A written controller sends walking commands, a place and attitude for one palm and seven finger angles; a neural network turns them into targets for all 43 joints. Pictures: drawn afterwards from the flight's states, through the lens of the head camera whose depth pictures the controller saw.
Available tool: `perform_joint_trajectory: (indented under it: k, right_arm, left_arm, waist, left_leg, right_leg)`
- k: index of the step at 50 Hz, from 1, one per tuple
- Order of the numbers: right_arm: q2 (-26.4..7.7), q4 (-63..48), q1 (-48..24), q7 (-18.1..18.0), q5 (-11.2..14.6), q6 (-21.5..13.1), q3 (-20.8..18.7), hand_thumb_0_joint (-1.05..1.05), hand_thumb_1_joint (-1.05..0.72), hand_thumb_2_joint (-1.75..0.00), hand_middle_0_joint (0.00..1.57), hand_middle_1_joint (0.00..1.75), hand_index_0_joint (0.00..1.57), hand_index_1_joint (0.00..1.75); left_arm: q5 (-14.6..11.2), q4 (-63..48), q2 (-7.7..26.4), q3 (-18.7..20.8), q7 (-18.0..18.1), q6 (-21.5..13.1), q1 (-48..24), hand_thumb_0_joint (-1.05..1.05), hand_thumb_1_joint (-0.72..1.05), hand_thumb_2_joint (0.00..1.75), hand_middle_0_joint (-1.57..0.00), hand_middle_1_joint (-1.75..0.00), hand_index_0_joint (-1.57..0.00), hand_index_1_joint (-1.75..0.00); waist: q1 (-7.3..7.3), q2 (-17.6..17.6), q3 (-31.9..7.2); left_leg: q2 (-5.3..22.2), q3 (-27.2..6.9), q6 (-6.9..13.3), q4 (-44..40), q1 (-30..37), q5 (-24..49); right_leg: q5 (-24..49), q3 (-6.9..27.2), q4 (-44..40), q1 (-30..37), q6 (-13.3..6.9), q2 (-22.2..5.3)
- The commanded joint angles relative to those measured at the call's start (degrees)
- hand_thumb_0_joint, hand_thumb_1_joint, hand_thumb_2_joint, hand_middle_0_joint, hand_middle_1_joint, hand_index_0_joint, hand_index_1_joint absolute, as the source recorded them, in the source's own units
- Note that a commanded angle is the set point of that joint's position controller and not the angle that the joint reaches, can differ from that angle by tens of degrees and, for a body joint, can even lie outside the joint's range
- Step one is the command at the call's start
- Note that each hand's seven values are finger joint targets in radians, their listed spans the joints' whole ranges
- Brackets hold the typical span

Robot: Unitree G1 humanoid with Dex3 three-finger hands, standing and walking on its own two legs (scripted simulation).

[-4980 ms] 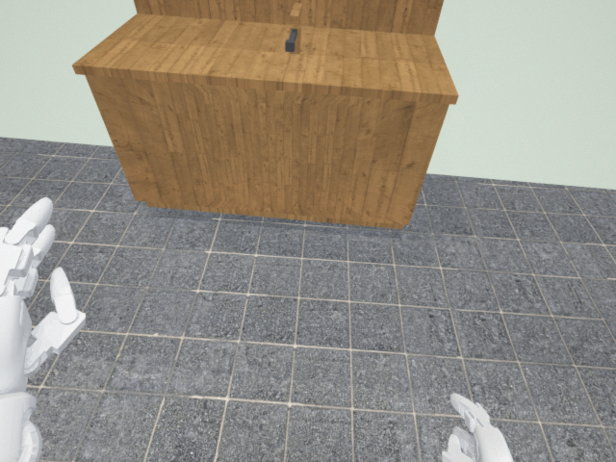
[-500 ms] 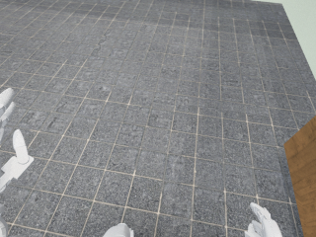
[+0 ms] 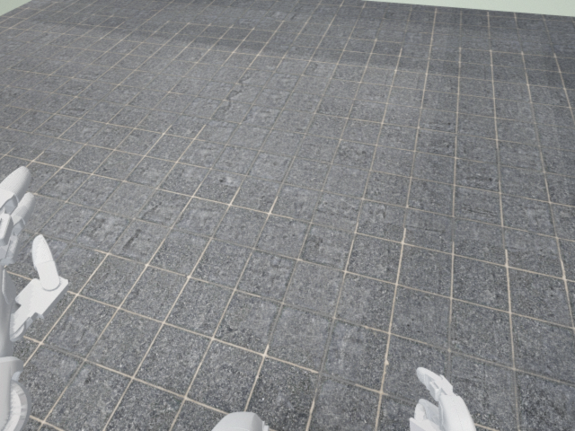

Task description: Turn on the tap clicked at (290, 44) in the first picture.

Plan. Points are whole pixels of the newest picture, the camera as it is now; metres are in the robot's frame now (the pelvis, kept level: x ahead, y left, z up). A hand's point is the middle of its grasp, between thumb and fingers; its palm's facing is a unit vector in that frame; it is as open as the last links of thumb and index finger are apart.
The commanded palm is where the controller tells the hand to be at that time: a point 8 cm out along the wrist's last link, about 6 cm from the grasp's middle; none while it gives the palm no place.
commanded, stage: turn to face it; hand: left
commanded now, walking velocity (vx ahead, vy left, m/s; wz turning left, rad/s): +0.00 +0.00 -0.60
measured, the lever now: out of the picture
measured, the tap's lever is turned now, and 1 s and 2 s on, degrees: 0 0 0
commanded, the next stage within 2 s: none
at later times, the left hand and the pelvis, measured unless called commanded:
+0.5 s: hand (193, 205) +0.32 +0.14 +0.18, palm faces +0.10 -0.87 -0.49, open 7.4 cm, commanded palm +0.27 +0.20 +0.19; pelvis +0.04 -0.03 +0.01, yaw -17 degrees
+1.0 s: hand (279, 236) +0.27 +0.03 +0.19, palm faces -0.06 -0.90 -0.44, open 7.4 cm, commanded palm +0.25 +0.09 +0.19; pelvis -0.03 -0.06 +0.01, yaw -31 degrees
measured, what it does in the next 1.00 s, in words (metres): steps on the spot, turning right: left foot, then right foot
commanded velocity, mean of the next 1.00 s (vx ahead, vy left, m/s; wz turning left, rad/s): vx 0.00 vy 0.00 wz -0.60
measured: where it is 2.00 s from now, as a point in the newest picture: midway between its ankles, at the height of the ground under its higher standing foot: outside the picture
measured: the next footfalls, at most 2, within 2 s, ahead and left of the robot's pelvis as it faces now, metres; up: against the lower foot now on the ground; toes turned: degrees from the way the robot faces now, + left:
left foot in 0.18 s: +0.12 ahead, +0.11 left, +0.00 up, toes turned +4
right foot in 0.54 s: +0.08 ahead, -0.14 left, +0.00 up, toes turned -26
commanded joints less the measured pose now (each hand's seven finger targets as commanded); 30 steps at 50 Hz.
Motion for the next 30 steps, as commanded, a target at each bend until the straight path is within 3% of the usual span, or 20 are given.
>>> perform_joint_trajectory:
  k: [1,2,4,6,7,8,9,10,11,12,14,16,20,23,25,26,27,28,29,30]
  right_arm:
    - [-4.5,-10.1,-6.5,-1.2,-0.5,-2.0,-1.9,0.00,-0.90,-0.90,0.20,0.30,0.20,0.30]
    - [-4.8,-10.8,-6.8,-1.3,-0.7,-2.0,-2.1,0.00,-0.90,-0.90,0.20,0.30,0.20,0.30]
    - [-5.0,-11.8,-6.3,-1.4,-1.0,-1.9,-2.6,0.00,-0.90,-0.90,0.20,0.30,0.20,0.30]
    - [-5.6,-12.5,-4.7,-1.4,-1.0,-1.6,-3.4,0.00,-0.90,-0.90,0.20,0.30,0.20,0.30]
    - [-5.5,-13.0,-3.6,-1.4,-0.8,-1.4,-3.6,0.00,-0.90,-0.90,0.20,0.30,0.20,0.30]
    - [-6.2,-13.5,-2.9,-1.6,-0.6,-1.2,-4.2,0.00,-0.90,-0.90,0.20,0.30,0.20,0.30]
    - [-7.9,-14.4,-2.6,-1.7,-0.4,-1.1,-5.0,0.00,-0.90,-0.90,0.20,0.30,0.20,0.30]
    - [-8.5,-14.8,-2.5,-1.4,-0.2,-1.3,-5.3,0.00,-0.90,-0.90,0.20,0.30,0.20,0.30]
    - [-7.3,-14.9,-3.2,-1.3,-1.1,-2.0,-4.8,0.00,-0.90,-0.90,0.20,0.30,0.20,0.30]
    - [-6.8,-14.8,-2.9,-0.6,-1.5,-2.3,-4.4,0.00,-0.90,-0.90,0.20,0.30,0.20,0.30]
    - [-8.4,-14.4,-1.4,1.0,-0.5,-2.3,-5.5,0.00,-0.90,-0.90,0.20,0.30,0.20,0.30]
    - [-8.4,-15.3,-1.1,2.0,-0.2,-2.6,-5.4,0.00,-0.90,-0.90,0.20,0.30,0.20,0.30]
    - [-8.3,-16.7,-0.5,2.7,0.0,-2.7,-5.1,0.00,-0.90,-0.90,0.20,0.30,0.20,0.30]
    - [-8.1,-17.1,-0.4,2.5,0.1,-2.7,-4.8,0.00,-0.90,-0.90,0.20,0.30,0.20,0.30]
    - [-8.1,-17.0,0.1,2.6,0.4,-2.6,-4.8,0.00,-0.90,-0.90,0.20,0.30,0.20,0.30]
    - [-7.6,-17.0,-0.2,2.5,0.8,-2.3,-4.7,0.00,-0.90,-0.90,0.20,0.30,0.20,0.30]
    - [-6.4,-17.7,-0.6,2.4,1.0,-2.1,-4.3,0.00,-0.90,-0.90,0.20,0.30,0.20,0.30]
    - [-5.1,-18.5,-2.2,1.9,0.8,-2.0,-3.4,0.00,-0.90,-0.90,0.20,0.30,0.20,0.30]
    - [-6.1,-17.3,-1.6,1.9,0.9,-1.6,-4.3,0.00,-0.90,-0.90,0.20,0.30,0.20,0.30]
    - [-5.0,-16.5,-2.8,1.9,0.5,-0.7,-3.7,0.00,-0.90,-0.90,0.20,0.30,0.20,0.30]
  left_arm:
    - [0.3,-14.6,11.6,6.3,1.6,-3.9,-4.2,0.00,0.90,0.90,-0.20,-0.30,-0.20,-0.30]
    - [0.5,-16.8,12.2,6.7,1.9,-4.1,-4.4,0.00,0.90,0.90,-0.20,-0.30,-0.20,-0.30]
    - [0.3,-18.8,12.9,7.8,2.5,-4.1,-3.4,0.00,0.90,0.90,-0.20,-0.30,-0.20,-0.30]
    - [0.1,-19.8,12.8,7.7,2.9,-4.0,-3.1,0.00,0.90,0.90,-0.20,-0.30,-0.20,-0.30]
    - [-0.1,-19.6,12.5,7.8,2.9,-4.1,-3.2,0.00,0.90,0.90,-0.20,-0.30,-0.20,-0.30]
    - [-0.1,-19.3,12.7,8.3,2.9,-4.3,-3.4,0.00,0.90,0.90,-0.20,-0.30,-0.20,-0.30]
    - [-0.2,-18.8,12.2,8.2,2.6,-4.6,-3.6,0.00,0.90,0.90,-0.20,-0.30,-0.20,-0.30]
    - [-0.5,-17.3,12.0,8.4,2.1,-5.2,-2.6,0.00,0.90,0.90,-0.20,-0.30,-0.20,-0.30]
    - [-0.4,-15.8,13.2,9.2,1.6,-5.7,-0.8,0.00,0.90,0.90,-0.20,-0.30,-0.20,-0.30]
    - [0.3,-16.0,12.1,7.4,1.3,-6.2,-2.3,0.00,0.90,0.90,-0.20,-0.30,-0.20,-0.30]
    - [0.2,-17.2,10.0,5.0,0.5,-5.8,-3.0,0.00,0.90,0.90,-0.20,-0.30,-0.20,-0.30]
    - [0.3,-18.4,9.5,4.7,0.2,-4.6,-1.9,0.00,0.90,0.90,-0.20,-0.30,-0.20,-0.30]
    - [-0.4,-18.0,10.7,6.3,-0.1,-3.3,1.9,0.00,0.90,0.90,-0.20,-0.30,-0.20,-0.30]
    - [-1.0,-18.0,12.6,8.4,0.0,-2.6,3.1,0.00,0.90,0.90,-0.20,-0.30,-0.20,-0.30]
    - [-0.9,-18.6,13.4,9.2,0.2,-2.2,2.9,0.00,0.90,0.90,-0.20,-0.30,-0.20,-0.30]
    - [-0.6,-18.1,13.6,9.1,0.1,-1.7,3.2,0.00,0.90,0.90,-0.20,-0.30,-0.20,-0.30]
    - [-0.2,-18.6,16.5,10.9,0.6,-2.2,2.6,0.00,0.90,0.90,-0.20,-0.30,-0.20,-0.30]
    - [-1.1,-16.8,18.4,14.1,1.2,-2.0,4.6,0.00,0.90,0.90,-0.20,-0.30,-0.20,-0.30]
    - [-2.5,-16.7,17.5,14.3,1.3,-1.2,6.3,0.00,0.90,0.90,-0.20,-0.30,-0.20,-0.30]
    - [-2.4,-18.0,18.0,15.4,1.6,-1.2,7.7,0.00,0.90,0.90,-0.20,-0.30,-0.20,-0.30]
  waist:
    - [-2.48,-13.2,-10.6]
    - [-2.17,-13.6,-11.9]
    - [-1.29,-12.7,-13.0]
    - [-2.09,-8.6,-13.9]
    - [-2.44,-7.2,-13.7]
    - [-2.66,-5.1,-13.7]
    - [-2.51,2.1,-13.0]
    - [-1.94,11.4,-13.0]
    - [-1.56,19.8,-11.7]
    - [-2.01,16.3,-9.6]
    - [-2.37,10.9,-10.3]
    - [-2.49,11.7,-10.3]
    - [-2.99,12.9,-10.0]
    - [-2.69,13.5,-10.2]
    - [-2.13,10.5,-11.9]
    - [-1.92,6.0,-13.1]
    - [-1.69,-5.4,-14.0]
    - [-0.89,-17.6,-14.4]
    - [-1.06,-20.3,-16.8]
    - [-1.75,-16.3,-16.7]
  left_leg:
    - [1.6,1.3,-0.9,-5.0,-3.8,1.1]
    - [1.1,3.1,-0.9,-10.7,-0.9,2.6]
    - [-0.3,5.5,-1.0,-19.4,2.7,6.5]
    - [-1.0,6.0,-1.6,-27.7,8.1,12.4]
    - [-0.7,6.7,-1.6,-32.0,12.6,16.2]
    - [1.7,5.6,-1.1,-35.4,16.0,18.9]
    - [8.6,-1.8,1.7,-37.4,18.4,24.9]
    - [17.2,-9.9,5.6,-39.4,21.8,34.5]
    - [24.1,-15.5,9.1,-42.7,21.3,40.6]
    - [24.7,-15.9,10.1,-42.0,19.8,44.8]
    - [21.0,-4.3,8.3,-37.2,25.1,52.6]
    - [18.3,2.6,5.3,-36.7,23.3,53.5]
    - [18.5,6.8,3.9,-36.9,20.3,49.8]
    - [19.5,8.6,2.8,-34.3,20.1,46.0]
    - [18.3,9.6,1.5,-27.1,18.0,42.2]
    - [16.7,10.3,0.5,-21.1,14.3,36.6]
    - [11.5,11.9,-1.4,-8.5,5.6,19.9]
    - [3.0,8.0,-3.9,2.6,-8.4,-9.3]
    - [2.8,-0.2,-4.1,9.1,-9.3,-9.2]
    - [3.2,-2.9,-4.4,12.6,-12.1,-5.3]
  right_leg:
    - [28.9,15.3,-15.2,11.3,-6.8,-12.3]
    - [30.1,13.7,-14.6,11.5,-6.9,-11.4]
    - [29.9,14.2,-13.6,11.4,-7.2,-10.2]
    - [26.8,14.8,-11.3,9.9,-5.9,-9.5]
    - [23.8,14.6,-9.6,7.3,-4.4,-8.3]
    - [20.7,14.0,-6.7,5.4,-2.6,-6.6]
    - [11.7,12.5,-2.1,-0.4,-0.2,-2.6]
    - [-5.8,9.2,6.2,-7.7,2.3,2.4]
    - [-18.3,7.4,18.9,-12.2,3.5,3.3]
    - [-17.3,9.1,24.0,-12.9,3.2,2.3]
    - [-10.1,7.8,21.7,-16.2,3.6,1.7]
    - [-5.9,4.6,15.9,-12.5,4.0,2.4]
    - [-2.8,1.4,7.2,-6.5,4.5,4.3]
    - [-2.1,0.8,0.1,-2.5,4.3,4.7]
    - [4.0,0.4,-6.7,5.0,4.0,5.6]
    - [11.4,2.2,-10.1,10.3,3.1,3.6]
    - [33.9,12.7,-11.2,17.7,-0.5,-4.2]
    - [58.7,28.1,-10.5,21.8,-6.0,-12.0]
    - [57.3,31.1,-11.2,20.2,-5.3,-13.9]
    - [52.4,30.1,-10.1,22.8,-6.3,-13.3]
